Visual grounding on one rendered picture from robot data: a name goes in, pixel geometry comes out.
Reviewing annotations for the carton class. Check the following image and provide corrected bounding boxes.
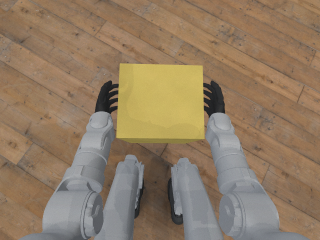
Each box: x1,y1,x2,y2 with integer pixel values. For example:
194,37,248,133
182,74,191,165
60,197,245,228
116,63,205,144

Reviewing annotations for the left robot upper arm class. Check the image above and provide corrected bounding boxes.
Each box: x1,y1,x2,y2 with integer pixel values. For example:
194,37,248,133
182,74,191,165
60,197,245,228
18,190,104,240

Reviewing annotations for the right robot forearm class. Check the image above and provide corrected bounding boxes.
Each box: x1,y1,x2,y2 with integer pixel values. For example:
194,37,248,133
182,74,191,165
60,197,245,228
205,112,280,227

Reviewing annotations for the left robot shin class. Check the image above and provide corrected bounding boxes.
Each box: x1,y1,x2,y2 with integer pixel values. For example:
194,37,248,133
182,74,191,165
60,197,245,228
116,154,140,209

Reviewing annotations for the robot left hand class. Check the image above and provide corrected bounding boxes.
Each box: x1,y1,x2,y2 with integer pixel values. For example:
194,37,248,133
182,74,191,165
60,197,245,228
95,80,119,114

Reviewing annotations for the left robot forearm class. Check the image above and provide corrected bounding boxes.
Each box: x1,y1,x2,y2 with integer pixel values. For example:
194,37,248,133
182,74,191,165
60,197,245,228
42,111,115,230

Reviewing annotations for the robot right foot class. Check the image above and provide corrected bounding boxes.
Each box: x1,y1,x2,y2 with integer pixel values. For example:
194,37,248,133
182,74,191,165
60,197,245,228
167,178,184,225

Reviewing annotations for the robot right hand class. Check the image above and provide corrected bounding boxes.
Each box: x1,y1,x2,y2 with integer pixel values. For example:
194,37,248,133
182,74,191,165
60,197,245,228
203,80,225,118

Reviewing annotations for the right robot upper arm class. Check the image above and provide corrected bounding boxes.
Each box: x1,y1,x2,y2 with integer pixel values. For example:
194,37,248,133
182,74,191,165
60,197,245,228
218,191,310,240

